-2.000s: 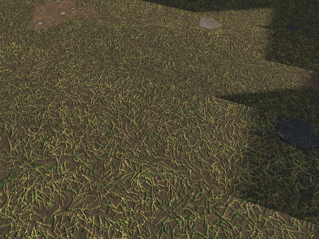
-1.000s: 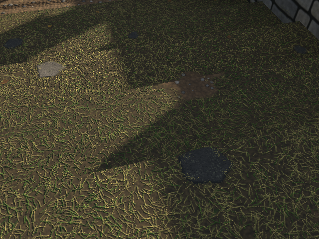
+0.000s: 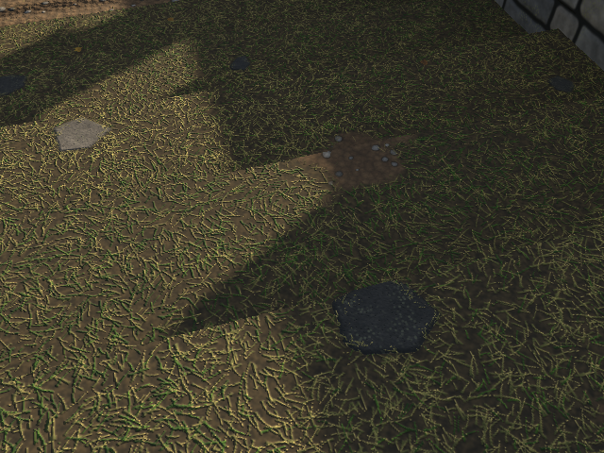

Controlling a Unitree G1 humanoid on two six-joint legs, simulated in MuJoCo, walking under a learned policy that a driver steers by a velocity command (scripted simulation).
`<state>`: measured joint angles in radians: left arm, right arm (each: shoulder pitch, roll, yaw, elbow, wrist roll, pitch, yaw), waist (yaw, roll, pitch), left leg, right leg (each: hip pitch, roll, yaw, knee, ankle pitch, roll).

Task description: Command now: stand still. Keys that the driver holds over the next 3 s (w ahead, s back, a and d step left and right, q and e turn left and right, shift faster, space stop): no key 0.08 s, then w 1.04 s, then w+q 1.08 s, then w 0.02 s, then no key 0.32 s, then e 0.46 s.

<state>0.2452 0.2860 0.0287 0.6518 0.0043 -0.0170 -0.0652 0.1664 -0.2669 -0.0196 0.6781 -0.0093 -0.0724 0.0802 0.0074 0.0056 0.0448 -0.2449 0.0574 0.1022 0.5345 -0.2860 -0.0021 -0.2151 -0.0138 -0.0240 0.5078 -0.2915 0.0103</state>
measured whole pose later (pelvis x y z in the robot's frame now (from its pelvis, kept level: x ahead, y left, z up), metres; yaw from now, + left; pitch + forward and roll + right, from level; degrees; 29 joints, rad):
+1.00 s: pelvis +0.40 +0.06 -0.16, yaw +0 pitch +0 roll +1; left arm 0.35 0.25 -0.02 0.90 0.08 -0.08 -0.07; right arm 0.42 -0.23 -0.01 0.95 -0.08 -0.07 0.05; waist 0.01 -0.04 0.01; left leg -0.23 -0.03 0.10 0.50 -0.28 0.06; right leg -0.62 -0.07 0.04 1.47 -0.31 -0.07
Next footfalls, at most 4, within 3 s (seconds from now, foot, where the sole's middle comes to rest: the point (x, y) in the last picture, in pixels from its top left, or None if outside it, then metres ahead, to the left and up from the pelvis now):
0.82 left None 0.44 0.16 -0.93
1.26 right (345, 367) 0.76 -0.08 -0.93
1.82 left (242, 335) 0.85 0.20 -0.93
2.16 right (276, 268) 1.20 0.13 -1.09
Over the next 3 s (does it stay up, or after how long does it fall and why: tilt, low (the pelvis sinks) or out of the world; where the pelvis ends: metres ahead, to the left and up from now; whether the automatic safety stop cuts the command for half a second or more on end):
stays up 1.22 0.27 -0.32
